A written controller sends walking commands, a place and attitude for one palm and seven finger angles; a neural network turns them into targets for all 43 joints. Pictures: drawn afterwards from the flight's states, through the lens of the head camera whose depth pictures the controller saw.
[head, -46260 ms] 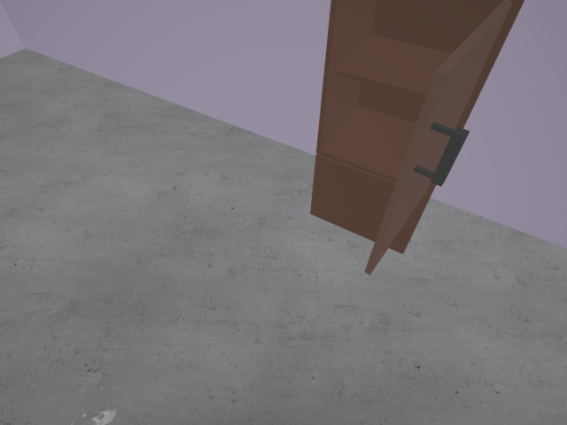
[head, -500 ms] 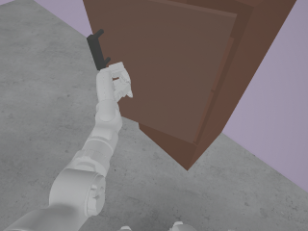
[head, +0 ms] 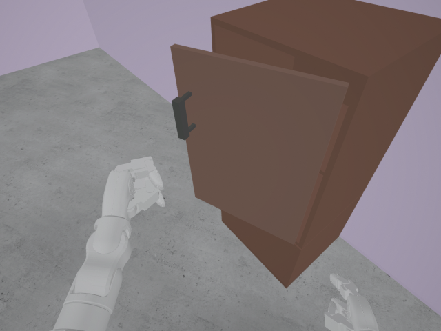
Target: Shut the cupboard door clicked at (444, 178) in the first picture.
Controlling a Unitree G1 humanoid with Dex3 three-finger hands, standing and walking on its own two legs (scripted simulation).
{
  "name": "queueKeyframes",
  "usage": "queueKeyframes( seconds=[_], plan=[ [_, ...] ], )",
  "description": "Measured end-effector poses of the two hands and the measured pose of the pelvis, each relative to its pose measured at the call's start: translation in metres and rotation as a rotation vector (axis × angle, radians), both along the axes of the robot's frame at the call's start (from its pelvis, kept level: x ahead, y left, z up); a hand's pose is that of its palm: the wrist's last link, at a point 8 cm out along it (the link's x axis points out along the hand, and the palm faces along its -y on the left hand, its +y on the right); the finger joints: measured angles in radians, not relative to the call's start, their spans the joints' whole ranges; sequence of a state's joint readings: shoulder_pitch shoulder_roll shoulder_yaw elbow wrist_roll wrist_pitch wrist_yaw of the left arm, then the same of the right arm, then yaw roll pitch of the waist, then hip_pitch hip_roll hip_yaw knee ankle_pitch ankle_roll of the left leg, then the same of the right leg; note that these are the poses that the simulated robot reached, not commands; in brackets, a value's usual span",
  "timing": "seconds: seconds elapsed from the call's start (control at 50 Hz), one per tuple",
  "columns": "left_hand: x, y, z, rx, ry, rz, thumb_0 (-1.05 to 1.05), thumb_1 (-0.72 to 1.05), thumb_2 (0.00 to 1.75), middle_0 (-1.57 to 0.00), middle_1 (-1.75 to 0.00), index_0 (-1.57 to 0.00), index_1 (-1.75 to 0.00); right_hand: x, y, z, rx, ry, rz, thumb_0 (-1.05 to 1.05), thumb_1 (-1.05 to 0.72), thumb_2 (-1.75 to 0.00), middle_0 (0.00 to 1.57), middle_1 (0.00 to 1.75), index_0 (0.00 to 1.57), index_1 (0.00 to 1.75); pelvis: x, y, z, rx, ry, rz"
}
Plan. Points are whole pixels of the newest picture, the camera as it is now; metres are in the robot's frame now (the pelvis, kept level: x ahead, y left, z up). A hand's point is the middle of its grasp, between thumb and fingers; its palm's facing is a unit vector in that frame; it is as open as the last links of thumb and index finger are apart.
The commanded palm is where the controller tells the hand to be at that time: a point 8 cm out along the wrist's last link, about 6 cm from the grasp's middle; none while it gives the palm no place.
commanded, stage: draw the hand back to the body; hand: left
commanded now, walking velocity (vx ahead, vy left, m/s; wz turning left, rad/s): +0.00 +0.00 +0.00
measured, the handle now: (185, 115) +0.64 +0.13 +0.06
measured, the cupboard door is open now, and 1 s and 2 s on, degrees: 20 20 20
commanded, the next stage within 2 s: step back with the hand held close in 0.96 s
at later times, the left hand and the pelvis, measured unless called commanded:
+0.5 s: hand (46, 230) +0.22 +0.26 +0.16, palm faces +0.38 -0.84 -0.38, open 5.4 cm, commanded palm +0.17 +0.30 +0.18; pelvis +0.02 +0.01 +0.01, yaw +1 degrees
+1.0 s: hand (13, 242) +0.20 +0.28 +0.17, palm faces +0.45 -0.79 -0.40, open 7.4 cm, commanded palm +0.14 +0.32 +0.18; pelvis +0.01 +0.02 +0.01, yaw +1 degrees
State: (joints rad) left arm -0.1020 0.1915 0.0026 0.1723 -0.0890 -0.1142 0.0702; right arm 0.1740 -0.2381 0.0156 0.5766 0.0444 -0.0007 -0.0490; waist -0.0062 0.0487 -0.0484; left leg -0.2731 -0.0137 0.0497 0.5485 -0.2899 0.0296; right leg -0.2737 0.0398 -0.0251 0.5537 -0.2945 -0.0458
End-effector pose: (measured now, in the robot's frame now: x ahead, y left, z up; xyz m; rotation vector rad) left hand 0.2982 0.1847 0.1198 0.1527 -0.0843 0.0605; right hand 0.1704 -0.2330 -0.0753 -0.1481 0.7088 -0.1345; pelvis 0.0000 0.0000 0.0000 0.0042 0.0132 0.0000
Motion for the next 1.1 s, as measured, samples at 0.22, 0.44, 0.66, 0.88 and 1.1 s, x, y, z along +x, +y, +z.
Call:
queueKeyframes(
  seconds=[0.22, 0.44, 0.66, 0.88, 1.1],
  plan=[
    [-0.064, 0.051, 0.020, 0.112, 0.011, 0.135, 0.01, 0.89, 0.90, -0.93, -1.10, -0.93, -1.09, 0.038, 0.040, 0.015, 0.019, -0.040, 0.120, 0.01, -0.91, -0.90, 0.20, 0.30, 0.20, 0.30, 0.009, 0.007, 0.010, -0.007, -0.059, 0.022],
    [-0.106, 0.098, 0.045, 0.220, -0.018, 0.297, 0.01, 0.89, 0.90, -0.63, -0.77, -0.64, -0.77, 0.024, 0.044, -0.001, 0.022, 0.027, 0.112, 0.02, -0.91, -0.90, 0.20, 0.30, 0.20, 0.30, 0.016, 0.013, 0.011, -0.011, -0.064, 0.023],
    [-0.151, 0.139, 0.069, 0.343, -0.046, 0.436, 0.01, 0.89, 0.90, -0.34, -0.45, -0.34, -0.45, 0.015, 0.028, -0.001, -0.011, 0.016, 0.069, 0.02, -0.91, -0.90, 0.20, 0.30, 0.20, 0.30, 0.015, 0.017, 0.010, -0.015, -0.063, 0.021],
    [-0.149, 0.133, 0.058, 0.284, -0.062, 0.419, 0.01, 0.89, 0.90, -0.22, -0.32, -0.23, -0.32, 0.017, 0.031, 0.007, -0.034, -0.025, 0.081, 0.02, -0.91, -0.90, 0.20, 0.30, 0.20, 0.30, 0.010, 0.019, 0.010, -0.014, -0.066, 0.024],
    [-0.146, 0.135, 0.065, 0.305, -0.074, 0.405, 0.01, 0.89, 0.90, -0.21, -0.31, -0.21, -0.30, 0.015, 0.038, 0.006, -0.012, -0.027, 0.083, 0.02, -0.91, -0.90, 0.20, 0.30, 0.20, 0.30, 0.010, 0.019, 0.011, -0.017, -0.066, 0.015]
  ],
)
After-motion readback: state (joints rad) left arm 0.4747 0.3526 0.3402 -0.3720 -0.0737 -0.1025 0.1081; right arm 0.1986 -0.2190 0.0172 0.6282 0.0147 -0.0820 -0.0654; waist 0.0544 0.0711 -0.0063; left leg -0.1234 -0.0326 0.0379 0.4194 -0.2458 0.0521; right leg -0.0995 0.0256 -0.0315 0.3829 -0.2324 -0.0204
